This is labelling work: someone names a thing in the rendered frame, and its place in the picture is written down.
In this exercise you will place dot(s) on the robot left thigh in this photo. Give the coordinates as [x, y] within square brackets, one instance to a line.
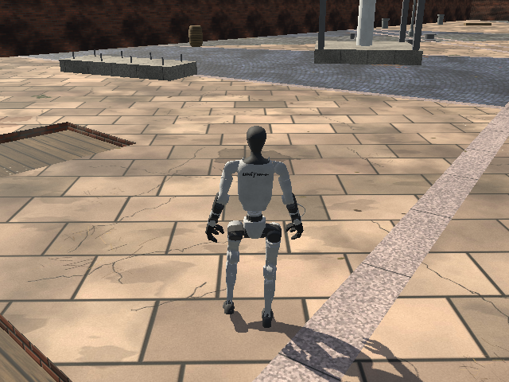
[235, 232]

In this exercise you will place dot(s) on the left robot hand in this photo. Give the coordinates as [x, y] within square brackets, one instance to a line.
[210, 230]

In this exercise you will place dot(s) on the right robot hand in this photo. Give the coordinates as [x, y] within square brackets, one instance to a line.
[292, 228]

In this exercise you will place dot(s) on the humanoid robot head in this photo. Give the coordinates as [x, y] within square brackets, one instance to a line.
[256, 137]

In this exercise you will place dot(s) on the right robot upper arm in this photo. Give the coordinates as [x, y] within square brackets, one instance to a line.
[284, 181]

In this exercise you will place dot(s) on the left robot upper arm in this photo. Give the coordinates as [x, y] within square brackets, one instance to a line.
[226, 180]

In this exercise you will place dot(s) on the robot left forearm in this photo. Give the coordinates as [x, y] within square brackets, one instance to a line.
[215, 212]

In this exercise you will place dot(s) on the robot right forearm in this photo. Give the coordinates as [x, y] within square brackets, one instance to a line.
[294, 212]

